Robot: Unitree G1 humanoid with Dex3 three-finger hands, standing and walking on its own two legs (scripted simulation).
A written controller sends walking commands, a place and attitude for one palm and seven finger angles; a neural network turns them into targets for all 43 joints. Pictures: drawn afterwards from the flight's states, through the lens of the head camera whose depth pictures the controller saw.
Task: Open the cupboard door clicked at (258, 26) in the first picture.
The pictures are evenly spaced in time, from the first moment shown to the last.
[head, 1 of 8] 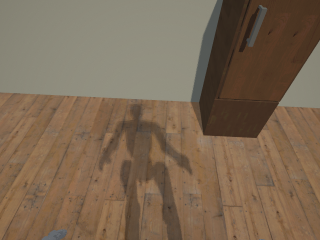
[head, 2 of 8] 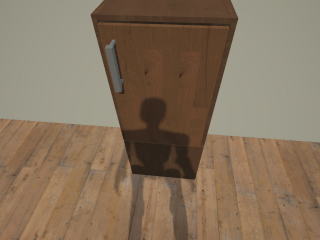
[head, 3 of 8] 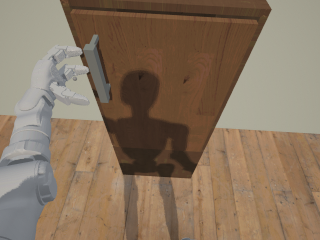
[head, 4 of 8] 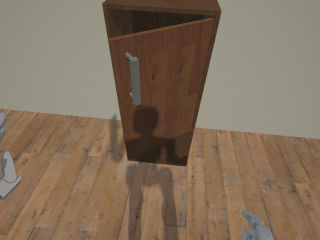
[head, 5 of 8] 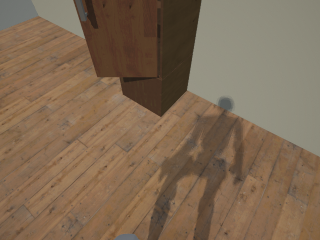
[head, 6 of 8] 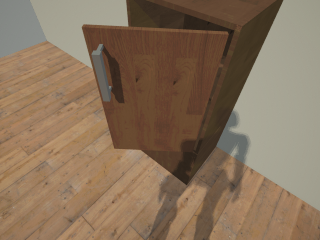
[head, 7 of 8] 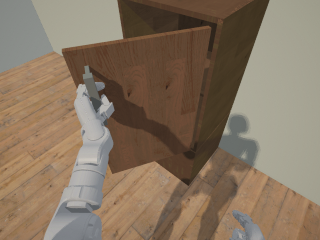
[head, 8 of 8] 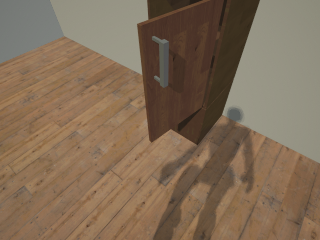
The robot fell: no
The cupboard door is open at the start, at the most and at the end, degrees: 0 82 79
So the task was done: yes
